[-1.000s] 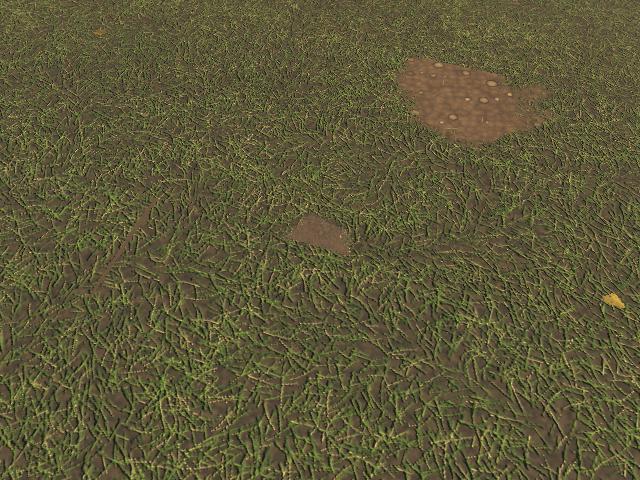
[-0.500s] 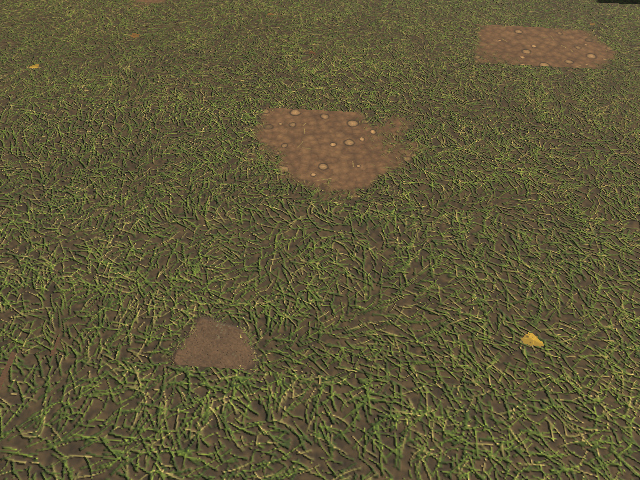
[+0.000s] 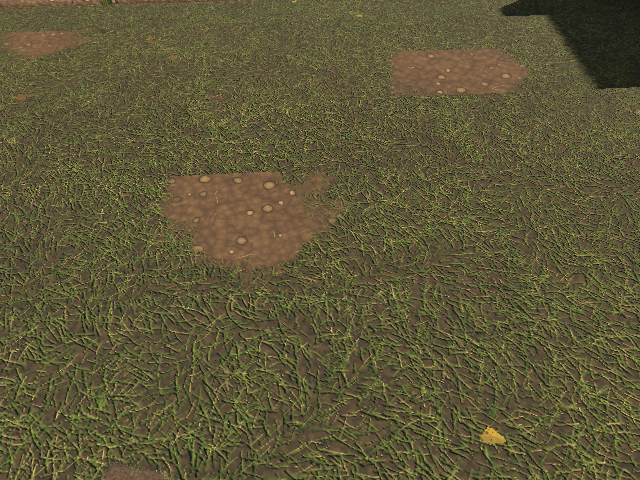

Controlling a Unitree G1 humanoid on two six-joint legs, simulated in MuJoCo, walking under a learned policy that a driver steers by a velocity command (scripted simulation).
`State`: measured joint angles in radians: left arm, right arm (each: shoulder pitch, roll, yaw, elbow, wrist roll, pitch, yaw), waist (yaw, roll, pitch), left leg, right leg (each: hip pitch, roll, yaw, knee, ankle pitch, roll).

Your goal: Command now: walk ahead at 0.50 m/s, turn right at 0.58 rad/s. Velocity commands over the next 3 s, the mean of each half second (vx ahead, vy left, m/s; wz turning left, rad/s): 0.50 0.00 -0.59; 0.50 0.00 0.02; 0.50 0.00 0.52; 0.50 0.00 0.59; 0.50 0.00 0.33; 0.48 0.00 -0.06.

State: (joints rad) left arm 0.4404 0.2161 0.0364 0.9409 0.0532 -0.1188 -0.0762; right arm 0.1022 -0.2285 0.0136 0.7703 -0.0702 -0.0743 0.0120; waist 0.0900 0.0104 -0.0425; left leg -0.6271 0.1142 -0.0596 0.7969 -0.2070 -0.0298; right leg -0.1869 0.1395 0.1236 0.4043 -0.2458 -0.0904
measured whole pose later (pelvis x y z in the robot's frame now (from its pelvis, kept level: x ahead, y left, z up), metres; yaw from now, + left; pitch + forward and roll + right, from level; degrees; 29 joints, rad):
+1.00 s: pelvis +0.50 -0.11 -0.05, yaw -16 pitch +0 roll -3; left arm 0.42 0.21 0.03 0.95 0.04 -0.12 0.04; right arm 0.18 -0.25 -0.07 0.82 -0.03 -0.01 0.05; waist 0.05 0.03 0.01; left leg -0.62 0.05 -0.08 0.67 0.43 0.06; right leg -0.19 -0.03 -0.19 0.82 -0.62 0.00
